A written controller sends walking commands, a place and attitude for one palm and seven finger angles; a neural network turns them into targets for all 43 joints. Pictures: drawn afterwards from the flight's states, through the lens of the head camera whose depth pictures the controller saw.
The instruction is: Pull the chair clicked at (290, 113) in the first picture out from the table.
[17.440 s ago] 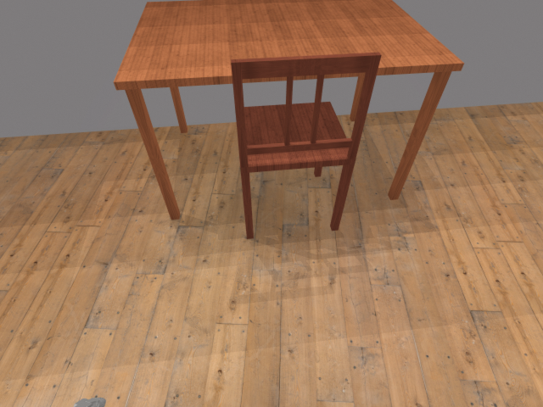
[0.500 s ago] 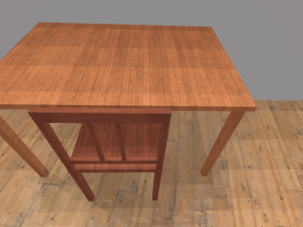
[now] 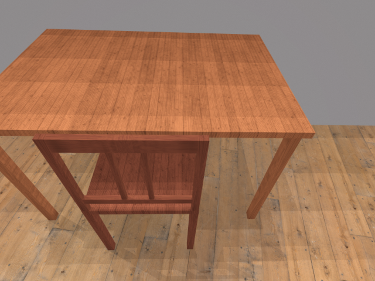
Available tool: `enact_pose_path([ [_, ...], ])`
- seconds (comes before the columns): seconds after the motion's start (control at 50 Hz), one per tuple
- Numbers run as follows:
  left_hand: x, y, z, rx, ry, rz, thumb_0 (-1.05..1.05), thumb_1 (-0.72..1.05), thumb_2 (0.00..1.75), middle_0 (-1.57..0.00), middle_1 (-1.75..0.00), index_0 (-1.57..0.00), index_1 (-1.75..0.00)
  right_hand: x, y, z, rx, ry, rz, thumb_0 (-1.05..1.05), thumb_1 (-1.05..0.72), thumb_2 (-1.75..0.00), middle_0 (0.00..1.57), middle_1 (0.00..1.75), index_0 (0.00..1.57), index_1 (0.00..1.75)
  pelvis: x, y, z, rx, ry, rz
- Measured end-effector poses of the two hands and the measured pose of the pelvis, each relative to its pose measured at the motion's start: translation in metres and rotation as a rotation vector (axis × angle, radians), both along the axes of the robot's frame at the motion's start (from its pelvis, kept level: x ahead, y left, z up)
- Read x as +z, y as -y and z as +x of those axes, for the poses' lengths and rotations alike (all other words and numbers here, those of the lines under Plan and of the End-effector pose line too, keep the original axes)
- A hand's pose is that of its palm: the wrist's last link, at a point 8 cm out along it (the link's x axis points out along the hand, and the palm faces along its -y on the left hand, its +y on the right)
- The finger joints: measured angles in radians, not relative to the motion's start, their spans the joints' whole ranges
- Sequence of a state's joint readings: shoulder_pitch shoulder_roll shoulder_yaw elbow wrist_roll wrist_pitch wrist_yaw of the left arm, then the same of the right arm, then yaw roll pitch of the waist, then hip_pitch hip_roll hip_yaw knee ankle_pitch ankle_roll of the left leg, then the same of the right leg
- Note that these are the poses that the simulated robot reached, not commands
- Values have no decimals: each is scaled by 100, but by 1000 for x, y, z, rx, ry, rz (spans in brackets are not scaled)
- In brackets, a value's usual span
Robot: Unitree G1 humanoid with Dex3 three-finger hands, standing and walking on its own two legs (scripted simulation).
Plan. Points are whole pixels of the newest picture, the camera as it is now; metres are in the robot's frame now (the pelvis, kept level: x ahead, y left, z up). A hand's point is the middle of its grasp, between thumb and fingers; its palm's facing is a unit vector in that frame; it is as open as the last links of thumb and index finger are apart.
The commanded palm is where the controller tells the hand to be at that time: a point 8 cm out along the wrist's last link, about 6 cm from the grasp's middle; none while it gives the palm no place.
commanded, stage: look again from close up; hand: left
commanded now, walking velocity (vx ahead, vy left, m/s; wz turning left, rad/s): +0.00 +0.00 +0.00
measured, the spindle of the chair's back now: (117, 176) +0.43 +0.24 -0.12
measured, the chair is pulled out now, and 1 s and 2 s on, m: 0.00 0.00 0.00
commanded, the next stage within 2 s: raise the hand toward the chair's back in 0.70 s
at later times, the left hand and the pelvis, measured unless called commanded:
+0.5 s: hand out of the picture -0.03 +0.14 -0.18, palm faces +0.06 -0.99 -0.14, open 7.3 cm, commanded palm none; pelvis +0.00 +0.00 +0.00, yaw +0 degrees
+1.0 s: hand out of the picture +0.14 +0.18 -0.07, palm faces +0.22 -0.95 -0.21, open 7.6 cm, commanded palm +0.10 +0.20 -0.07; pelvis -0.02 -0.01 -0.02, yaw +4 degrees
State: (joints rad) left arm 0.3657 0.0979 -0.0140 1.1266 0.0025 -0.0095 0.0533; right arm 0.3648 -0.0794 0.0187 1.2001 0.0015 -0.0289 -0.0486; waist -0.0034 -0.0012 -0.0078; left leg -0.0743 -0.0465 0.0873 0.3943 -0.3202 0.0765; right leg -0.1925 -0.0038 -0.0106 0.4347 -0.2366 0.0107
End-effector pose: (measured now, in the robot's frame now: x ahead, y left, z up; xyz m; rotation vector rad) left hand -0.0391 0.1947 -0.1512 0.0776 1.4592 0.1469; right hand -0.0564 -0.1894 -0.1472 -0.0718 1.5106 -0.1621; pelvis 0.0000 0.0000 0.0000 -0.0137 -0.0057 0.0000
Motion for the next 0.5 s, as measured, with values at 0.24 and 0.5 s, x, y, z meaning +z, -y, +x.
enact_pose_path([
  [0.24, 0, 1, 0, 1, -4, 1, 1, 91, 90, -20, -29, -20, -30, 0, 0, -1, -3, -3, 2, 1, -91, -90, 20, 29, 20, 30, 0, 1, 1, 0, -2, 1],
  [0.5, 0, 2, 3, 2, 7, 2, 1, 91, 90, -19, -29, -20, -30, 0, 1, 2, -3, 4, 2, 1, -91, -90, 20, 29, 20, 30, 0, 2, 2, 1, -3, -1],
])
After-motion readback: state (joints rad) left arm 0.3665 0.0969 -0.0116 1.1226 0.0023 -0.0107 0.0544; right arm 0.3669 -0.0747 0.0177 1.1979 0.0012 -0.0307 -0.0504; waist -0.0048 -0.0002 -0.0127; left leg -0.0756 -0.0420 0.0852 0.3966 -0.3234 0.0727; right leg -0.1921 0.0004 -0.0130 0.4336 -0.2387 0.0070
